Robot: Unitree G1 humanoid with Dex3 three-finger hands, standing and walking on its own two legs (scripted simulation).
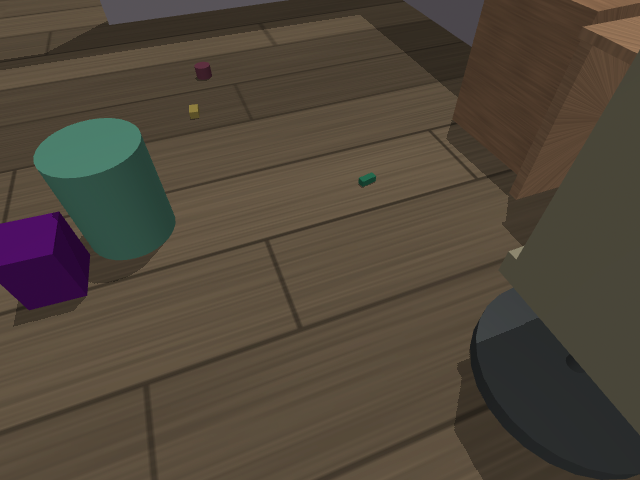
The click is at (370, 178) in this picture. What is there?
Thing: small brick
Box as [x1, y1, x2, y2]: [358, 172, 375, 186]
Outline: 375,175 371,172 360,177 358,182 363,186 374,181
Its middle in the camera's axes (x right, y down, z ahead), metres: +0.21 -0.29 +1.90
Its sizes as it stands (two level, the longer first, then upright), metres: 0.078 0.034 0.032
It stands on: the floor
